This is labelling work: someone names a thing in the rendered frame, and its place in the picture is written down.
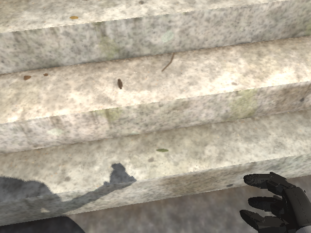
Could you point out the right robot hand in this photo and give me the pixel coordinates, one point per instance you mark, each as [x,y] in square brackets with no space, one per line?
[292,211]

